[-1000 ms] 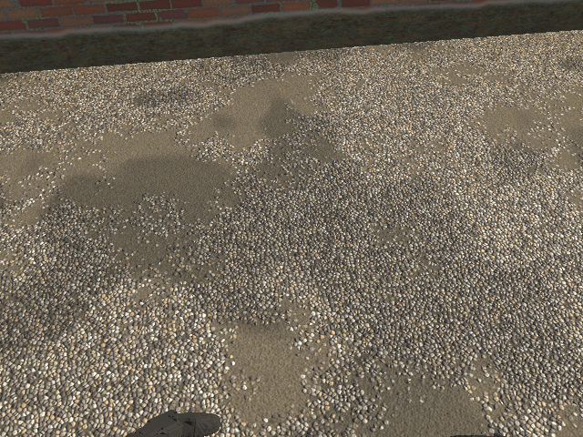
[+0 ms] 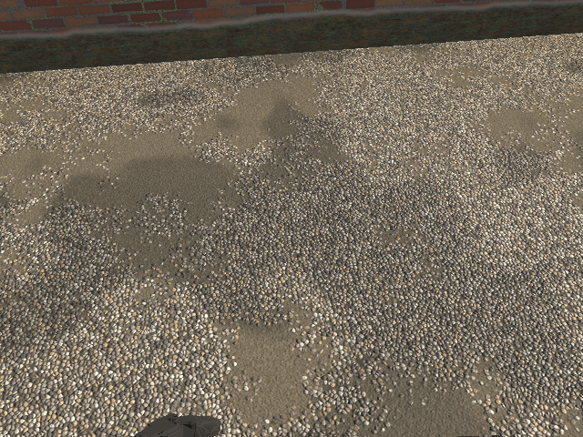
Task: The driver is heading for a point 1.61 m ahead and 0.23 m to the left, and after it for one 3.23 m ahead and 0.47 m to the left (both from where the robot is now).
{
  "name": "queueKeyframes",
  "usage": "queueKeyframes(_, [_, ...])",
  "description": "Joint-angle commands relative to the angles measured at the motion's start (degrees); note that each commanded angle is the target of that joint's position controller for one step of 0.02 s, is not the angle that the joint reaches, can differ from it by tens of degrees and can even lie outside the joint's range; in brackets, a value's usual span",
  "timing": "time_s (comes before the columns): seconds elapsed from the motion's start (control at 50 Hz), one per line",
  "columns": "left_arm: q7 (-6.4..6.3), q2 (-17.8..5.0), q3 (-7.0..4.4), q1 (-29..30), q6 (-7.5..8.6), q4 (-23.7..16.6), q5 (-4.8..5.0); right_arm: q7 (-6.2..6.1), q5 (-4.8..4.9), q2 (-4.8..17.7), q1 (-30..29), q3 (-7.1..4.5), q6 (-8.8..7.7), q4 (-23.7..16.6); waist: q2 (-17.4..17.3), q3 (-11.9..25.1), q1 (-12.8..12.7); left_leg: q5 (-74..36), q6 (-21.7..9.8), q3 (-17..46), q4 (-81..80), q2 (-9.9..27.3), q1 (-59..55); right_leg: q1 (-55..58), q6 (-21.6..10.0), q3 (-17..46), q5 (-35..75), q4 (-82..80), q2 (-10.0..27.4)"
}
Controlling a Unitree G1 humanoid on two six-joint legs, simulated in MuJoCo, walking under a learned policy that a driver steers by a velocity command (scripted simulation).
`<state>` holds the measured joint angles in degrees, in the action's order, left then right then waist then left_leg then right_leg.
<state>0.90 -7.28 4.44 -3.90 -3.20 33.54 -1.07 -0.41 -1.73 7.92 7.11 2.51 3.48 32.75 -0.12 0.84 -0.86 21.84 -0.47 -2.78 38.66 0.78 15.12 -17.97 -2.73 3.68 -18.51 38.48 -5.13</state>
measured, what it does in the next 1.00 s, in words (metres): stands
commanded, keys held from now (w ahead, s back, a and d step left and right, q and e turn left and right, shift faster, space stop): w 1.00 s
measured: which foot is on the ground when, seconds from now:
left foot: down 0.00-1.00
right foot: down 0.00-1.00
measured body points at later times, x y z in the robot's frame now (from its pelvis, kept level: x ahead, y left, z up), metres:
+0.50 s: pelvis +0.00 +0.00 +0.00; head -0.01 +0.00 +0.45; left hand +0.21 +0.18 -0.07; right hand +0.20 -0.19 -0.07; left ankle -0.01 +0.11 -0.72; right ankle +0.02 -0.09 -0.72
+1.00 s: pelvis +0.00 +0.00 +0.00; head -0.01 +0.00 +0.45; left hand +0.21 +0.18 -0.07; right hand +0.21 -0.19 -0.08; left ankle -0.01 +0.11 -0.72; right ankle +0.02 -0.09 -0.72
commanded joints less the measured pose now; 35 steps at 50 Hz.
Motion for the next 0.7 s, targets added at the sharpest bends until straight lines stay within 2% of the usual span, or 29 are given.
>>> queueKeyframes(0.02, [0.15,-3.1,-0.82,8.2,0.91,-6.6,0.22,-0.10,0.27,3.1,-6.5,-0.71,-0.79,-6.2,0.8,0.4,0.0,-9.6,-0.2,4.1,-5.3,2.6,-2.1,-4.4,-1.0,4.3,12.2,-7.1,5.0])
queueKeyframes(0.06, [0.37,-2.7,-0.81,6.3,1.19,-6.0,-0.48,-0.03,-0.08,3.6,-5.8,-1.05,-0.70,-5.9,-0.2,4.2,-0.5,-10.4,-0.4,4.4,-4.9,3.0,-3.5,-2.4,-1.1,3.9,14.0,-6.2,5.0])
queueKeyframes(0.08, [-0.63,-3.6,-1.08,3.8,0.97,-4.6,0.33,-0.13,-0.10,3.5,-2.4,-1.17,-1.27,-4.6,0.6,7.7,1.0,0.1,-0.1,3.0,-5.2,1.9,-6.4,-1.8,-1.1,6.7,2.7,-9.5,5.2])
queueKeyframes(0.1, [-0.79,-3.8,-1.11,6.1,0.71,-5.3,0.66,-0.06,-0.01,2.7,-3.3,-0.73,-1.44,-4.9,1.8,3.5,1.3,0.0,-0.1,2.9,-5.5,1.6,-4.8,-4.1,-1.1,7.4,0.5,-10.5,5.3])
queueKeyframes(0.12, [0.09,-3.0,-0.80,8.7,0.85,-6.9,0.32,-0.09,0.23,3.1,-6.8,-0.64,-0.96,-6.1,0.7,0.0,-0.1,-9.6,-0.3,4.3,-5.5,2.7,-2.0,-4.6,-1.1,4.5,11.3,-7.5,5.1])
queueKeyframes(0.14, [0.31,-2.6,-0.80,6.8,0.99,-6.3,-0.28,-0.05,0.00,3.7,-6.3,-0.96,-0.80,-5.8,-0.3,2.8,-0.7,-10.4,-0.5,4.7,-5.2,3.0,-2.9,-3.2,-1.1,4.1,12.9,-6.7,5.0])
queueKeyframes(0.2, [0.35,-2.7,-0.87,5.8,1.35,-5.8,-0.58,-0.09,-0.13,3.5,-5.5,-1.01,-0.74,-5.7,-0.2,5.1,-0.6,-10.9,-0.5,4.5,-4.9,3.0,-3.8,-1.8,-1.1,3.7,14.4,-5.9,4.9])
queueKeyframes(0.22, [-0.68,-3.5,-1.11,3.5,1.15,-4.5,0.33,-0.16,-0.07,3.4,-2.3,-1.17,-1.36,-4.4,0.5,8.8,0.9,0.0,-0.2,3.1,-5.2,1.8,-6.8,-1.0,-1.1,6.5,3.1,-9.2,5.2])
queueKeyframes(0.24, [-0.83,-3.8,-1.15,6.1,0.78,-5.2,0.70,-0.08,0.07,2.9,-3.4,-0.81,-1.45,-4.8,1.7,3.7,1.3,0.0,-0.1,2.9,-5.4,1.5,-4.8,-3.8,-1.2,7.3,0.8,-10.5,5.5])
queueKeyframes(0.26, [0.07,-3.0,-0.80,8.7,0.84,-6.9,0.41,-0.09,0.28,3.1,-7.0,-0.63,-0.89,-6.1,0.8,-0.1,-0.1,-9.5,-0.2,4.3,-5.4,2.6,-1.9,-4.7,-1.1,4.4,11.5,-7.5,5.2])
queueKeyframes(0.28, [0.31,-2.6,-0.78,6.9,0.97,-6.4,-0.23,-0.03,0.00,3.6,-6.4,-0.94,-0.71,-5.8,-0.1,2.8,-0.7,-10.3,-0.5,4.7,-5.1,2.9,-2.9,-3.2,-1.1,4.0,13.0,-6.7,5.1])
queueKeyframes(0.32, [0.39,-2.7,-0.82,5.8,1.20,-5.9,-0.54,-0.04,-0.11,3.5,-5.7,-0.97,-0.60,-5.8,0.0,4.2,-0.6,-11.0,-0.4,4.6,-4.9,3.0,-3.4,-2.5,-1.0,3.6,14.0,-6.1,4.9])
queueKeyframes(0.34, [-0.64,-3.4,-1.06,3.4,1.13,-4.5,0.28,-0.14,-0.14,3.3,-2.2,-1.09,-1.31,-4.4,0.6,8.6,0.9,-0.2,-0.2,3.3,-5.3,1.9,-6.7,-1.1,-1.1,6.4,2.9,-9.2,5.2])
queueKeyframes(0.36, [0.12,-3.0,-0.83,8.0,1.12,-6.6,0.09,-0.11,0.23,3.1,-6.4,-0.72,-0.86,-6.0,0.7,1.1,0.0,-9.9,-0.2,4.3,-5.3,2.5,-2.2,-3.7,-1.1,4.0,12.6,-6.9,5.2])
queueKeyframes(0.38, [0.26,-2.6,-0.82,6.6,1.15,-6.3,-0.32,-0.09,-0.03,3.6,-6.3,-0.98,-0.72,-5.8,-0.2,3.6,-0.7,-10.0,-0.4,4.6,-5.0,2.9,-3.1,-2.7,-1.1,3.9,13.5,-6.5,5.2])
queueKeyframes(0.4, [-0.65,-3.4,-1.04,3.9,0.98,-4.7,0.35,-0.12,-0.07,3.4,-2.7,-1.13,-1.25,-4.4,0.6,7.3,0.9,0.0,-0.2,3.3,-5.1,1.7,-6.2,-1.9,-1.2,6.6,2.5,-9.5,5.4])
queueKeyframes(0.42, [0.14,-3.1,-0.80,8.0,0.96,-6.6,0.21,-0.09,0.26,3.1,-6.6,-0.69,-0.73,-6.1,0.9,0.4,-0.1,-9.8,-0.1,4.3,-5.2,2.4,-2.0,-4.4,-1.0,3.9,12.2,-7.1,5.2])
queueKeyframes(0.44, [0.32,-2.6,-0.78,6.5,1.10,-6.3,-0.34,-0.05,-0.08,3.4,-6.3,-0.88,-0.63,-5.8,0.1,3.4,-0.7,-10.3,-0.4,4.7,-5.0,2.9,-3.0,-3.0,-1.1,3.8,13.2,-6.5,5.1])
queueKeyframes(0.46, [0.36,-2.6,-0.79,6.0,1.24,-6.1,-0.49,-0.02,-0.08,3.6,-5.9,-1.02,-0.63,-5.7,-0.1,4.2,-0.5,-10.5,-0.4,4.7,-4.8,2.8,-3.4,-2.3,-1.1,3.6,13.9,-6.2,5.2])
queueKeyframes(0.48, [-0.63,-3.5,-1.05,3.4,1.04,-4.6,0.32,-0.13,-0.09,3.4,-2.5,-1.13,-1.20,-4.4,0.7,7.7,0.9,-0.1,-0.1,3.2,-5.1,1.7,-6.3,-1.8,-1.1,6.4,2.6,-9.5,5.4])
queueKeyframes(0.5, [-0.80,-3.7,-1.09,5.8,0.78,-5.3,0.65,-0.06,0.00,2.7,-3.4,-0.70,-1.36,-4.7,1.8,3.5,1.3,-0.2,-0.1,3.1,-5.4,1.4,-4.7,-4.0,-1.2,7.1,0.4,-10.6,5.5])
queueKeyframes(0.52, [0.07,-3.0,-0.79,8.4,0.91,-6.9,0.32,-0.08,0.22,3.1,-6.9,-0.62,-0.89,-6.0,0.8,0.0,-0.1,-9.8,-0.2,4.5,-5.3,2.5,-1.9,-4.6,-1.1,4.2,11.3,-7.5,5.3])
queueKeyframes(0.54, [0.30,-2.6,-0.78,6.5,1.05,-6.4,-0.29,-0.04,0.00,3.7,-6.4,-0.93,-0.73,-5.7,-0.2,2.8,-0.7,-10.5,-0.5,4.9,-5.1,2.8,-2.9,-3.1,-1.1,3.8,12.9,-6.6,5.3])
queueKeyframes(0.6, [0.35,-2.7,-0.85,5.5,1.41,-5.9,-0.59,-0.08,-0.13,3.4,-5.6,-0.99,-0.68,-5.6,-0.2,5.1,-0.6,-11.1,-0.4,4.8,-4.8,2.8,-3.7,-1.8,-1.1,3.3,14.3,-5.9,5.1])
queueKeyframes(0.62, [-0.68,-3.4,-1.08,3.2,1.22,-4.5,0.32,-0.16,-0.06,3.4,-2.4,-1.13,-1.29,-4.3,0.5,8.8,0.9,-0.1,-0.2,3.3,-5.1,1.6,-6.7,-1.0,-1.1,6.2,3.0,-9.1,5.4])
queueKeyframes(0.64, [-0.84,-3.7,-1.12,5.7,0.84,-5.3,0.70,-0.07,0.08,2.8,-3.5,-0.78,-1.38,-4.6,1.7,3.7,1.3,-0.1,-0.1,3.2,-5.3,1.3,-4.7,-3.7,-1.2,7.0,0.7,-10.5,5.7])
queueKeyframes(0.66, [0.05,-3.0,-0.78,8.4,0.90,-7.0,0.40,-0.08,0.27,3.1,-7.2,-0.61,-0.82,-6.0,0.8,-0.1,-0.1,-9.6,-0.2,4.5,-5.3,2.4,-1.8,-4.7,-1.1,4.1,11.4,-7.5,5.5])
queueKeyframes(0.68, [0.30,-2.5,-0.76,6.6,1.03,-6.4,-0.24,-0.02,-0.01,3.6,-6.5,-0.92,-0.65,-5.7,-0.1,2.7,-0.7,-10.4,-0.4,4.9,-5.0,2.7,-2.8,-3.2,-1.1,3.7,12.9,-6.7,5.4])
queueKeyframes(0.7, [0.38,-2.6,-0.78,5.8,1.13,-6.1,-0.45,0.00,-0.04,3.6,-6.0,-0.98,-0.55,-5.7,-0.1,3.5,-0.6,-10.9,-0.4,4.9,-4.8,2.6,-3.1,-2.8,-1.1,3.3,13.6,-6.3,5.2])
